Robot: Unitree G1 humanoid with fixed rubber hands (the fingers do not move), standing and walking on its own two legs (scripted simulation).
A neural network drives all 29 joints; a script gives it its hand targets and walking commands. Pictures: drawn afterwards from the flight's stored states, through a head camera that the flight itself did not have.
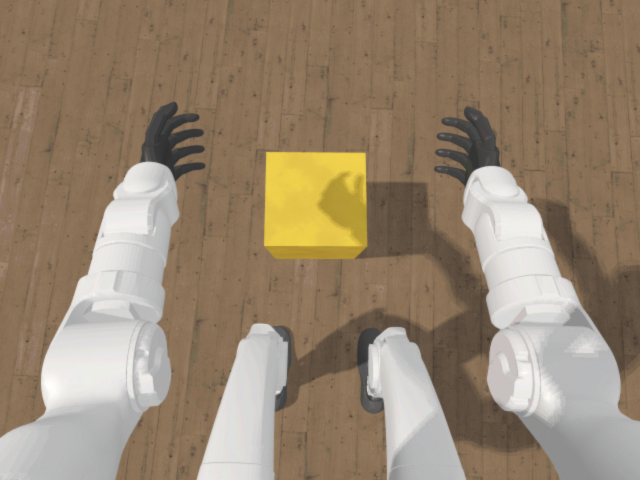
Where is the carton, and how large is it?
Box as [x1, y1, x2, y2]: [264, 152, 366, 258]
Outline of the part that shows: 266,152 264,227 265,247 275,258 354,258 366,246 365,153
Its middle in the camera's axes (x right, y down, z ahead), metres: -0.01 -0.06 +0.92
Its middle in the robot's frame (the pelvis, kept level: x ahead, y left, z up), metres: +0.51 +0.02 -0.53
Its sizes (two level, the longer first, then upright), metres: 0.210 0.200 0.250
